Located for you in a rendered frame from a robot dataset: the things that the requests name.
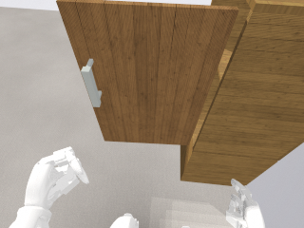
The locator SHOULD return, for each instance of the robot left shin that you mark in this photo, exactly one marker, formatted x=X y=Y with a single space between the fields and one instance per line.
x=127 y=215

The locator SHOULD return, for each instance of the robot left thigh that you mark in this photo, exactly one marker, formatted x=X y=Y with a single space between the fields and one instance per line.
x=125 y=222

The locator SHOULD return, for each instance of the robot left hand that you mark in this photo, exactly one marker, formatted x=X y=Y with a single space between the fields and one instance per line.
x=40 y=191

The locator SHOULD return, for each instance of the robot right hand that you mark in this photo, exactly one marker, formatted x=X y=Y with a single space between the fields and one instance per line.
x=248 y=214

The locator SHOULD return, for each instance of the handle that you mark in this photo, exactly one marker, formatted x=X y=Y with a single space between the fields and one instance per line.
x=90 y=84

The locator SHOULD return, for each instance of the left robot forearm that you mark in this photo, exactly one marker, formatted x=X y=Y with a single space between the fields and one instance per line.
x=32 y=217

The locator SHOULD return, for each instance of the cupboard door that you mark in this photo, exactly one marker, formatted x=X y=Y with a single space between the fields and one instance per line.
x=153 y=62

